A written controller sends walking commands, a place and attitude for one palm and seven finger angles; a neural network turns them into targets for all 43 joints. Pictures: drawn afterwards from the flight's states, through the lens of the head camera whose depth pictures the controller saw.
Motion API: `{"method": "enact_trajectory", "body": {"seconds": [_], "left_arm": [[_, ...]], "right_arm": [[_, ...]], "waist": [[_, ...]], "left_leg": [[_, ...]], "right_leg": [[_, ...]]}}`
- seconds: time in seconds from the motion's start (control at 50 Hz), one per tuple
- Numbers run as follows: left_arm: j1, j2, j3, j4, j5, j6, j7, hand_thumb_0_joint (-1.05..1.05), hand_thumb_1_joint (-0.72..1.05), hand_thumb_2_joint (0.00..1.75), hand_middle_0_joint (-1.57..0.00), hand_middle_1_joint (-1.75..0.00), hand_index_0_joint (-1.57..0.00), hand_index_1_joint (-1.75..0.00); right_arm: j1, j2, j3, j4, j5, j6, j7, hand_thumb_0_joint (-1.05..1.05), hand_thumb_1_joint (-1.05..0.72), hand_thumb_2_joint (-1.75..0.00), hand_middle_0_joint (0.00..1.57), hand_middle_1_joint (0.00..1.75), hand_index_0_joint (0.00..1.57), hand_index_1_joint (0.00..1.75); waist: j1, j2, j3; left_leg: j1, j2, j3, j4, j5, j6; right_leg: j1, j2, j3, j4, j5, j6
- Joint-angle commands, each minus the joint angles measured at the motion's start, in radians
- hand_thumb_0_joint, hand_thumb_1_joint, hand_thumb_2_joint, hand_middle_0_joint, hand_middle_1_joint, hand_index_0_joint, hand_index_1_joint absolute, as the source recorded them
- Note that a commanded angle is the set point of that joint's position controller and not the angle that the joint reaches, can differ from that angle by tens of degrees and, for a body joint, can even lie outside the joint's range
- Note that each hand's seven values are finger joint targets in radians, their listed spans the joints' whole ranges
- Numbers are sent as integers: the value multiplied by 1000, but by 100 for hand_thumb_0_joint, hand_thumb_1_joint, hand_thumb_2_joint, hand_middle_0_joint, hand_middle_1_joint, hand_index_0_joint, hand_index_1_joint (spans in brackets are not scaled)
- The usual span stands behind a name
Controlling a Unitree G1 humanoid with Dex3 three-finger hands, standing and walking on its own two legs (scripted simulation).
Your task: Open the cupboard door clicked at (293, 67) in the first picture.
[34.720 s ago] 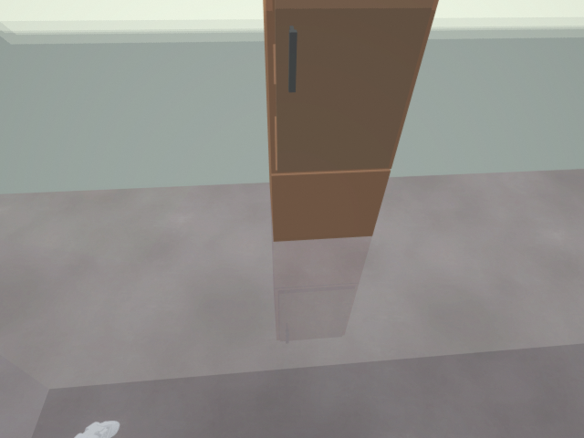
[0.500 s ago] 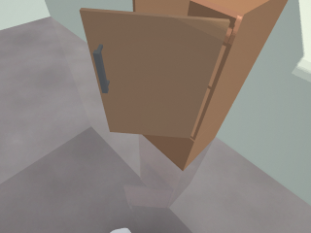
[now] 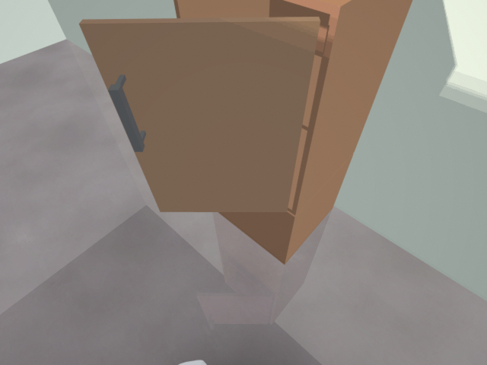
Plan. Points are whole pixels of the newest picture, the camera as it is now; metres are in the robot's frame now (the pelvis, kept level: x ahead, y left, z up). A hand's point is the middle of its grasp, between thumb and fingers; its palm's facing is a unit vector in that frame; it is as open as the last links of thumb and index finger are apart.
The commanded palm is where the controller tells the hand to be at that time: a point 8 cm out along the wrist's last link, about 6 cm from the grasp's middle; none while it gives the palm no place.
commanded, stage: come to a stop and stand still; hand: left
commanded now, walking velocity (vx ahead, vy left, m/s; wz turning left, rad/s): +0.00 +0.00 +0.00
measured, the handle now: (130, 115) +0.57 +0.28 +0.08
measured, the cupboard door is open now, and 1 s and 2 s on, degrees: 41 41 41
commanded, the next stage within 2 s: look again from close up in 0.36 s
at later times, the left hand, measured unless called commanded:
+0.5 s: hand out of the picture +0.00 +0.15 -0.16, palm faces +0.04 -0.98 -0.19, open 7.3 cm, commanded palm none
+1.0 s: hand out of the picture -0.10 +0.18 -0.17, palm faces +0.06 -0.98 -0.17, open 7.3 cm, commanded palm none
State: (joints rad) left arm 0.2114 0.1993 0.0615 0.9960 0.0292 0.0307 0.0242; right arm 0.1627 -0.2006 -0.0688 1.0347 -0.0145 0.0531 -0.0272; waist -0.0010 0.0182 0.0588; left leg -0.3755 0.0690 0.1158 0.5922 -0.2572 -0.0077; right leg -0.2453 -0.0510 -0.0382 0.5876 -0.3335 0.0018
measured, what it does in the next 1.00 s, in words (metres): steps on the spot: left foot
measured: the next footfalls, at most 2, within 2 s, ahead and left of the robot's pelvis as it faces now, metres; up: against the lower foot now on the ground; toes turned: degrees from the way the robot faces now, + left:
left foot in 0.22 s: +0.02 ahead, +0.10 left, +0.00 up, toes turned +4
right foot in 1.98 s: +0.12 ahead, -0.08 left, +0.00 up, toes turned -5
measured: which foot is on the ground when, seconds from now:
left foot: up 0.00-0.20, down 0.22-1.00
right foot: down 0.00-1.00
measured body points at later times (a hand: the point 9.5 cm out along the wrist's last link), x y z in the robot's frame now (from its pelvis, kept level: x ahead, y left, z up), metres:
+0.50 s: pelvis -0.01 -0.02 +0.01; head +0.00 -0.02 +0.46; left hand +0.00 +0.21 -0.15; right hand -0.01 -0.24 -0.15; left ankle -0.02 +0.10 -0.73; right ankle -0.02 -0.12 -0.73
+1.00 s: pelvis -0.07 +0.02 +0.01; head -0.09 +0.03 +0.46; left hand -0.10 +0.23 -0.16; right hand -0.06 -0.21 -0.14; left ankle -0.02 +0.10 -0.73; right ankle -0.02 -0.12 -0.73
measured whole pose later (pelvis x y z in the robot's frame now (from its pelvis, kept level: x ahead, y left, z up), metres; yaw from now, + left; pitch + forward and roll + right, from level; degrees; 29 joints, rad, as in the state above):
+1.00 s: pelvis -0.07 +0.02 +0.01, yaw +2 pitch -3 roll -1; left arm 0.38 0.16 0.00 1.06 0.03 0.01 0.03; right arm 0.33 -0.15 0.00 1.05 -0.02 0.02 -0.01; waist 0.00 -0.02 0.00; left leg -0.27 -0.03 0.05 0.49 -0.19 0.05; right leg -0.26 -0.05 -0.05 0.49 -0.22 0.01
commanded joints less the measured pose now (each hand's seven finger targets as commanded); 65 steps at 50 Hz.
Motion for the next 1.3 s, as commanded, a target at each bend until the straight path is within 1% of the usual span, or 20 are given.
{"method": "enact_trajectory", "body": {"seconds": [0.0, 0.06, 0.12, 0.16, 0.2, 0.28, 0.42, 0.44, 0.46, 0.48, 0.54, 0.58, 0.64, 0.82, 1.0, 1.12, 1.18, 1.22, 1.26, 1.28], "left_arm": [[8, 142, 2, -52, 4, -26, 8, 0, 90, 90, -20, -30, -20, -30], [-13, 107, -8, -27, -5, -36, 8, 0, 90, 90, -20, -30, -20, -30], [38, 111, -11, 7, -10, -46, 9, 0, 90, 90, -20, -30, -20, -30], [49, 94, -16, 29, -21, -50, 9, 0, 90, 90, -20, -30, -20, -30], [85, 57, -25, 40, -34, -49, 9, 0, 90, 90, -20, -30, -20, -30], [52, 59, -26, 67, -27, -31, 8, 0, 90, 90, -20, -30, -20, -30], [70, 40, -36, 101, -25, -35, 4, 0, 90, 90, -20, -30, -20, -30], [188, 69, -45, 121, -4, -69, 51, 0, 90, 90, -20, -30, -20, -30], [168, 124, -36, 101, -4, -91, 49, 0, 90, 90, -20, -30, -20, -30], [157, 114, -36, 81, -13, -93, 43, 0, 90, 90, -20, -30, -20, -30], [140, 62, -50, 64, -21, -81, 37, 0, 90, 90, -20, -30, -20, -30], [119, 51, -54, 50, -15, -63, 31, 0, 90, 90, -20, -30, -20, -30], [139, 48, -60, 52, -10, -51, 21, 0, 90, 90, -20, -30, -20, -30], [204, 38, -53, 30, 0, -35, 10, 0, 90, 90, -20, -30, -20, -30], [236, 19, -49, 31, -2, -40, 7, 0, 90, 90, -20, -30, -20, -30], [298, 31, -26, 48, 2, -34, 0, 0, 90, 90, -20, -30, -20, -30], [261, 82, 5, 37, -4, -32, 2, 0, 90, 90, -20, -30, -20, -30], [104, 98, 25, -9, -4, -31, 12, 0, 90, 90, -20, -30, -20, -30], [58, 68, 13, -26, 2, -30, 6, 0, 90, 90, -20, -30, -20, -30], [99, 11, -1, -33, 0, -23, 5, 0, 90, 90, -20, -30, -20, -30]], "right_arm": [[-12, -33, -6, -77, -2, -1, 22, 0, -90, -90, 20, 30, 20, 30], [49, -28, 3, -28, 1, -8, 16, 0, -90, -90, 20, 30, 20, 30], [82, -13, 16, 0, 5, -26, 9, 0, -90, -90, 20, 30, 20, 30], [122, -12, 24, 37, 6, -46, 4, 0, -90, -90, 20, 30, 20, 30], [124, -69, 26, 47, -1, -66, -12, 0, -90, -90, 20, 30, 20, 30], [113, -44, 35, 74, 2, -58, -18, 0, -90, -90, 20, 30, 20, 30], [144, -25, 42, 92, 0, -50, -15, 0, -90, -90, 20, 30, 20, 30], [45, -67, 43, 19, 9, -80, -1, 0, -90, -90, 20, 30, 20, 30], [77, -35, 54, -24, 9, -81, 3, 0, -90, -90, 20, 30, 20, 30], [153, -1, 51, -9, 7, -86, 1, 0, -90, -90, 20, 30, 20, 30], [178, -39, 44, -3, 10, -83, -3, 0, -90, -90, 20, 30, 20, 30], [154, -49, 49, -8, 3, -83, -3, 0, -90, -90, 20, 30, 20, 30], [128, -56, 49, -32, 0, -72, 5, 0, -90, -90, 20, 30, 20, 30], [147, -87, 38, -53, -8, -63, 11, 0, -90, -90, 20, 30, 20, 30], [183, -71, 38, -35, -6, -61, 9, 0, -90, -90, 20, 30, 20, 30], [187, -57, 32, -27, -13, -40, 15, 0, -90, -90, 20, 30, 20, 30], [243, -12, 25, -17, -17, -27, 16, 0, -90, -90, 20, 30, 20, 30], [348, 4, 15, 16, -18, -26, 15, 0, -90, -90, 20, 30, 20, 30], [414, 29, 28, 36, -11, -43, 20, 0, -90, -90, 20, 30, 20, 30], [437, -13, 25, 36, -17, -67, 12, 0, -90, -90, 20, 30, 20, 30]], "waist": [[2, -231, 17], [-18, -219, 13], [-6, -161, -37], [-10, -97, -74], [17, 52, -121], [15, 112, -43], [6, -49, 38], [49, -16, 14], [-9, -50, -45], [-21, -82, -132], [-24, -132, -196], [-11, -9, -61], [-2, -1, 98], [12, 11, 76], [7, -9, 58], [22, -76, 60], [-18, -239, 9], [-99, -252, -31], [-111, -107, 51], [-95, 139, 118]], "left_leg": [[-6, -30, -97, 234, -227, -1], [13, -31, -88, 232, -159, -11], [78, -45, -67, -6, -109, -23], [199, -25, -98, -194, 131, -14], [258, 93, -189, -165, 452, 33], [182, 69, -169, -220, 266, 24], [173, 34, -148, -266, 69, 14], [142, 27, -97, -19, 172, -5], [128, -3, -84, -29, 129, -5], [149, -19, -88, -80, 49, 14], [210, 19, -121, -120, 173, 25], [168, 43, -152, -163, 209, 33], [55, 29, -180, -243, -59, 39], [-67, 38, -243, -347, -340, 58], [-51, 32, -248, -328, -314, 60], [-71, -43, -169, -197, -372, 53], [58, -125, -29, 150, -156, 22], [277, -81, -51, 250, -91, 33], [305, -77, -43, -64, -159, 34], [238, 28, -267, -310, -414, 61]], "right_leg": [[-144, -252, 246, -383, -16, -158], [-53, -192, 139, -309, 276, -151], [76, -168, 115, -212, 471, -135], [88, -130, 93, -142, 479, -84], [90, -67, 63, -139, 388, -31], [117, -55, 51, -193, 258, -26], [68, -61, 78, -276, 129, -32], [57, -127, 146, -220, 682, -9], [156, -175, 136, -157, 1071, -28], [218, -176, 119, -105, 1092, -45], [186, -112, 71, -110, 666, -47], [77, -69, 63, -143, 316, -42], [-23, -47, 80, -215, 3, -40], [11, -17, 37, -176, -69, -22], [-21, -20, 61, -194, -88, -24], [-55, -39, 132, -233, -311, -58], [-192, -179, 270, -398, -449, -123], [-389, -210, 222, -429, -382, -114], [-412, -99, 109, -225, -366, -68], [-450, -1, 57, 50, -317, -52]]}}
